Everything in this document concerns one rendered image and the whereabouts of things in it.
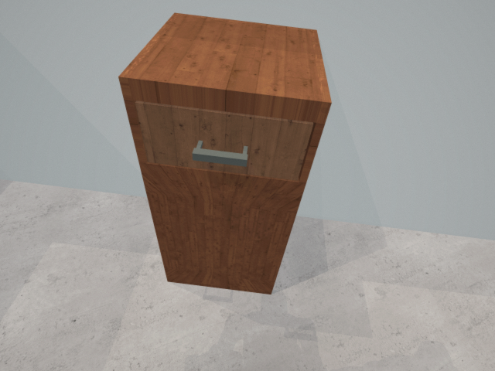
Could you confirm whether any drawer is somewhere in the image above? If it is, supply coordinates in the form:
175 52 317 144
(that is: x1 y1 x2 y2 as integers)
135 101 313 181

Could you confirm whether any cabinet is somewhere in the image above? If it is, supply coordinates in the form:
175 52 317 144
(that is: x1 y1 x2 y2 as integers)
118 13 332 294

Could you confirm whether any handle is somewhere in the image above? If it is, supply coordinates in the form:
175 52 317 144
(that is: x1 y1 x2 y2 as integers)
192 141 248 167

